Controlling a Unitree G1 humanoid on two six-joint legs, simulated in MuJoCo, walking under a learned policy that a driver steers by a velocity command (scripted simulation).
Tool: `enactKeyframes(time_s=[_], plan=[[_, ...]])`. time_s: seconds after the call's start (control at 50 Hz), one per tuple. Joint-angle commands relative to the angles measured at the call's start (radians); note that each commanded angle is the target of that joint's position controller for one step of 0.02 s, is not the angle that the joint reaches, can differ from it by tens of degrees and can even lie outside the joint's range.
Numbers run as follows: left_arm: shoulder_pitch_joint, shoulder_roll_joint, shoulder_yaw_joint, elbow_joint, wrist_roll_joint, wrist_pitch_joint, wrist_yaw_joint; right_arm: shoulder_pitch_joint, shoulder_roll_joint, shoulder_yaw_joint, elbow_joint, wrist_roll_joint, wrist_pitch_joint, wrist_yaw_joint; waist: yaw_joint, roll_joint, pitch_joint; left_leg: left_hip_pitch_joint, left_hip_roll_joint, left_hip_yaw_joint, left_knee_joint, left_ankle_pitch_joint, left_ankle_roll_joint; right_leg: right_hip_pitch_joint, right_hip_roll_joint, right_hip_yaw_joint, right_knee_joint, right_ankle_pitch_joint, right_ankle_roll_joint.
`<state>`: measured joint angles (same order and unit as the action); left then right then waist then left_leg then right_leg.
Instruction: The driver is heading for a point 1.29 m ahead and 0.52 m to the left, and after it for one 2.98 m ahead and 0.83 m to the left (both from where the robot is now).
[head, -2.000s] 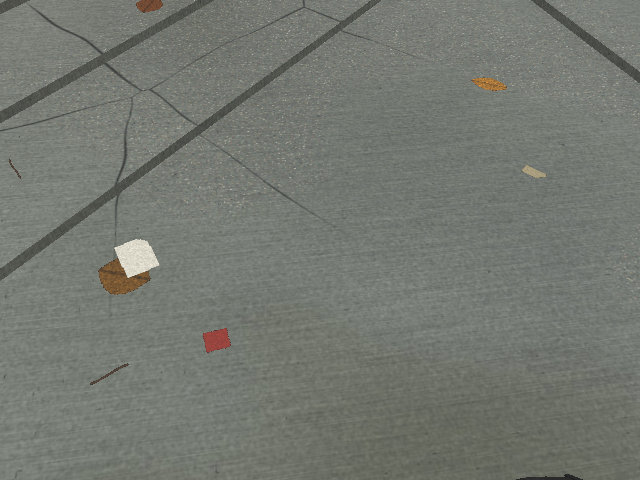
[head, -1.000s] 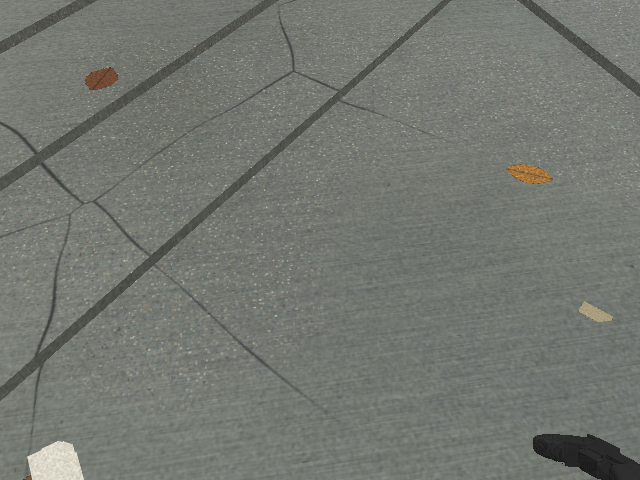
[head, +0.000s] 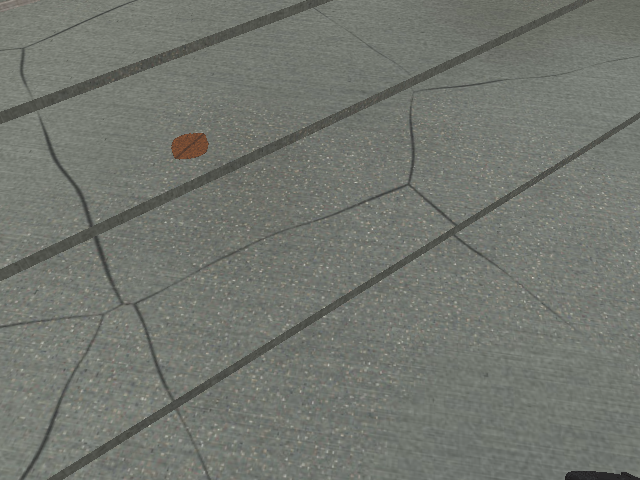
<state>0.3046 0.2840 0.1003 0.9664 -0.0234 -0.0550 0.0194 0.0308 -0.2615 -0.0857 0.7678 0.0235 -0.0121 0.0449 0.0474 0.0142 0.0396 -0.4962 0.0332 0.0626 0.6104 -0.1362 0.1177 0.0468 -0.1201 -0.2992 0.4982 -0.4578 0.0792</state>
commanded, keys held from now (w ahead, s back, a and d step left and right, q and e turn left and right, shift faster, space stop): w+q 0.96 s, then w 0.04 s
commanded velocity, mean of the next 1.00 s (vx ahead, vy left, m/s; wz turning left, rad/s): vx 0.50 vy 0.00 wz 0.59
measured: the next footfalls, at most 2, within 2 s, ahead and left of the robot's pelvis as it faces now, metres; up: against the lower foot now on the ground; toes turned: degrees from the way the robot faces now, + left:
right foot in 0.50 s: +0.50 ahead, -0.04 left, +0.00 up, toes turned +21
left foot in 0.96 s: +0.60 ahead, +0.34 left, +0.04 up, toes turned +40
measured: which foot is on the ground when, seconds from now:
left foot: down 0.00-0.52, up 0.54-0.94, down 0.96-1.00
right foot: up 0.00-0.48, down 0.50-1.00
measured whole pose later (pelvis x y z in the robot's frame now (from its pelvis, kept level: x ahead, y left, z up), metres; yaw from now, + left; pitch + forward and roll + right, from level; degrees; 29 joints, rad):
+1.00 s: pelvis +0.53 +0.14 +0.01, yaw +36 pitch +2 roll +0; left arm 0.30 0.32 0.08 0.88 -0.02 -0.04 0.01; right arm 0.04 -0.25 -0.05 0.62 0.02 -0.01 0.05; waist 0.07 -0.03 0.07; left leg -0.60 0.02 0.06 0.71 -0.30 0.06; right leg 0.07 -0.10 -0.24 0.36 -0.40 0.05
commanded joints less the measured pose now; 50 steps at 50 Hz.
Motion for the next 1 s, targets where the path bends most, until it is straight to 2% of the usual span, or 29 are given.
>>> enactKeyframes(time_s=[0.02,0.04,0.06,0.08,0.1,0.12,0.16,0.22,0.28,0.38,0.44,0.46,0.48,0.5,0.52,0.54,0.56,0.58,0.6,0.62,0.64,0.68,0.74,0.84,0.88,0.92,0.96,0.98,1.0], plan=[[-0.003,0.004,-0.025,-0.151,0.047,-0.035,-0.004,0.347,-0.360,-0.105,0.037,0.011,-0.005,-0.026,-0.092,0.288,-0.275,0.836,0.249,-0.727,-0.224,-0.252,0.285,-0.741,0.116,0.160,0.801,-0.137,-0.024],[-0.111,0.086,-0.016,-0.169,0.001,-0.076,-0.015,0.381,-0.281,-0.079,0.013,-0.003,-0.023,-0.017,-0.165,0.159,-0.342,0.857,0.300,-0.882,-0.360,-0.346,0.296,-0.848,0.120,0.362,0.900,-0.144,-0.044],[-0.182,0.119,-0.007,-0.190,-0.031,-0.096,-0.021,0.348,-0.221,-0.061,0.020,-0.010,-0.040,-0.015,-0.162,0.115,-0.218,0.789,0.280,-0.746,-0.363,-0.253,0.249,-0.933,0.075,0.357,0.884,-0.042,-0.074],[-0.177,0.115,-0.009,-0.176,-0.013,-0.106,-0.015,0.287,-0.180,-0.049,0.008,-0.005,-0.049,-0.017,-0.124,0.047,-0.166,0.660,0.236,-0.621,-0.347,-0.152,0.208,-0.880,0.028,0.365,0.802,0.051,-0.091],[-0.167,0.123,0.000,-0.160,0.015,-0.104,-0.006,0.206,-0.145,-0.039,-0.011,-0.006,-0.050,-0.019,-0.080,0.020,-0.125,0.520,0.194,-0.518,-0.349,-0.048,0.179,-0.792,-0.004,0.371,0.710,0.110,-0.087],[-0.151,0.131,0.007,-0.155,0.022,-0.091,-0.006,0.165,-0.120,-0.028,-0.029,-0.015,-0.052,-0.024,-0.048,0.029,-0.113,0.436,0.165,-0.464,-0.370,0.019,0.166,-0.719,-0.022,0.380,0.657,0.150,-0.083],[-0.159,0.111,0.007,-0.167,0.029,-0.067,-0.007,0.174,-0.134,-0.029,-0.030,-0.013,-0.058,-0.036,-0.031,0.022,-0.098,0.364,0.150,-0.425,-0.398,0.119,0.172,-0.672,-0.015,0.370,0.568,0.187,-0.059],[-0.263,0.078,-0.003,-0.206,0.039,-0.054,-0.004,0.238,-0.170,-0.037,-0.013,-0.006,-0.063,-0.057,-0.056,0.012,-0.050,0.326,0.116,-0.360,-0.414,0.186,0.159,-0.702,0.021,0.353,0.368,0.341,-0.024],[-0.361,0.053,-0.015,-0.237,0.030,-0.059,-0.017,0.281,-0.163,-0.033,0.000,-0.004,-0.057,-0.065,-0.093,0.051,-0.025,0.288,0.065,-0.314,-0.405,0.126,0.112,-0.645,0.070,0.347,0.152,0.527,-0.024],[-0.475,0.067,-0.022,-0.295,0.017,-0.072,-0.041,0.363,-0.156,-0.030,0.034,0.003,-0.049,-0.069,-0.135,0.066,-0.002,0.364,0.093,-0.392,-0.335,0.079,0.088,-0.612,0.108,0.365,-0.007,0.565,-0.047],[-0.452,0.096,-0.017,-0.303,0.015,-0.087,-0.050,0.370,-0.163,-0.034,0.034,0.000,-0.037,-0.079,-0.113,0.091,-0.013,0.445,0.121,-0.464,-0.243,0.149,0.076,-0.570,0.120,0.373,-0.048,0.454,-0.071],[-0.405,0.109,-0.011,-0.292,0.015,-0.091,-0.048,0.359,-0.165,-0.035,0.029,-0.002,-0.032,-0.080,-0.089,0.111,-0.028,0.448,0.118,-0.475,-0.205,0.216,0.068,-0.505,0.129,0.360,-0.059,0.413,-0.088],[-0.300,0.134,0.002,-0.266,0.020,-0.096,-0.042,0.336,-0.151,-0.030,0.015,-0.003,-0.030,-0.078,-0.034,0.113,-0.085,0.427,0.076,-0.456,-0.117,0.322,0.046,-0.349,0.135,0.340,-0.091,0.429,-0.117],[-0.144,0.175,0.017,-0.243,0.038,-0.099,-0.035,0.300,-0.116,-0.014,-0.012,-0.013,-0.033,-0.071,0.044,0.081,-0.217,0.316,0.023,-0.411,0.095,0.304,0.012,-0.078,0.033,0.417,-0.038,0.455,-0.176],[0.013,0.249,0.038,-0.224,0.055,-0.089,-0.026,0.389,-0.063,0.000,-0.033,-0.003,-0.040,-0.072,0.049,-0.121,-0.387,-0.002,-0.107,-0.283,0.441,-0.002,-0.068,0.316,-0.191,0.746,-0.043,0.350,-0.297],[0.029,0.219,0.030,-0.205,0.030,-0.077,-0.036,0.466,-0.078,0.010,-0.041,0.012,-0.048,-0.069,0.014,-0.348,-0.449,-0.206,-0.114,-0.256,0.640,-0.466,-0.089,0.411,-0.322,1.078,-0.143,0.171,-0.370],[-0.026,0.129,0.007,-0.225,0.015,-0.068,-0.032,0.411,-0.166,-0.011,-0.028,0.022,-0.044,-0.068,0.026,-0.213,-0.296,-0.281,-0.042,-0.270,0.722,-0.403,-0.097,0.289,-0.290,0.987,-0.172,0.045,-0.329],[-0.080,0.091,-0.005,-0.236,0.019,-0.057,-0.027,0.318,-0.186,-0.017,-0.044,0.014,-0.038,-0.067,0.030,-0.113,-0.173,-0.275,-0.004,-0.224,0.717,-0.320,-0.102,0.132,-0.241,0.822,-0.196,0.080,-0.285],[-0.127,0.083,-0.010,-0.230,0.029,-0.051,-0.027,0.266,-0.171,-0.019,-0.061,0.003,-0.037,-0.067,0.005,-0.070,-0.089,-0.247,0.026,-0.202,0.669,-0.264,-0.101,-0.012,-0.201,0.718,-0.233,0.173,-0.268],[-0.147,0.065,-0.017,-0.225,0.036,-0.053,-0.027,0.252,-0.155,-0.023,-0.068,-0.003,-0.032,-0.065,-0.019,-0.081,-0.053,-0.211,0.058,-0.201,0.624,-0.229,-0.096,-0.097,-0.170,0.640,-0.260,0.251,-0.257],[-0.158,0.063,-0.019,-0.219,0.039,-0.056,-0.028,0.268,-0.129,-0.020,-0.070,0.003,-0.025,-0.060,-0.038,-0.102,-0.041,-0.172,0.075,-0.191,0.598,-0.212,-0.092,-0.153,-0.147,0.576,-0.289,0.285,-0.252],[-0.154,0.079,-0.012,-0.202,0.030,-0.066,-0.030,0.259,-0.086,-0.010,-0.088,0.006,-0.013,-0.056,-0.045,-0.111,-0.032,-0.172,0.095,-0.170,0.551,-0.183,-0.098,-0.190,-0.145,0.492,-0.336,0.354,-0.272],[-0.140,0.121,0.002,-0.185,0.028,-0.070,-0.026,0.207,-0.079,-0.005,-0.119,-0.002,-0.011,-0.051,-0.042,-0.083,-0.031,-0.219,0.107,-0.165,0.440,-0.060,-0.115,-0.162,-0.151,0.386,-0.363,0.472,-0.285],[-0.094,0.145,0.004,-0.170,0.023,-0.045,-0.019,0.074,-0.062,0.012,-0.159,-0.001,-0.015,-0.022,0.011,-0.065,-0.002,-0.203,0.085,-0.089,0.231,0.125,-0.106,-0.094,-0.128,0.222,-0.347,0.548,-0.245],[-0.040,0.169,0.009,-0.152,0.013,-0.025,-0.016,-0.017,-0.046,0.024,-0.203,0.001,-0.014,-0.009,0.043,-0.065,0.036,-0.240,0.076,-0.058,0.144,0.068,-0.098,-0.032,-0.154,0.208,-0.345,0.542,-0.236],[-0.021,0.200,0.016,-0.143,0.003,-0.008,-0.013,-0.043,-0.054,0.025,-0.229,-0.002,-0.012,0.003,0.036,-0.076,0.041,-0.217,0.057,-0.025,0.096,-0.006,-0.080,0.019,-0.185,0.185,-0.321,0.627,-0.219],[-0.026,0.236,0.022,-0.147,-0.005,0.004,-0.010,0.015,-0.099,0.004,-0.231,-0.006,-0.004,0.004,-0.020,-0.110,-0.011,-0.054,-0.030,0.060,0.093,-0.145,-0.042,0.004,-0.175,0.128,-0.184,0.974,-0.205],[-0.035,0.237,0.019,-0.148,-0.011,0.007,-0.005,0.117,-0.124,-0.014,-0.208,-0.005,-0.003,0.001,-0.089,-0.113,-0.076,0.116,-0.082,0.085,0.033,-0.105,-0.012,-0.025,-0.154,0.091,-0.040,1.157,-0.185],[0.041,0.182,-0.002,-0.148,-0.004,0.003,-0.007,0.233,-0.192,-0.050,-0.160,0.000,-0.003,-0.005,-0.122,-0.026,-0.198,0.482,-0.117,0.068,0.026,-0.043,0.046,-0.223,-0.104,0.069,0.181,1.235,-0.142]])
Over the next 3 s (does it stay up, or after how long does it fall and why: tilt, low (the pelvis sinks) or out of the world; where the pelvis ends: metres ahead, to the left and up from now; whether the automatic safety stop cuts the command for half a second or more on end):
stays up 1.24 0.65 0.10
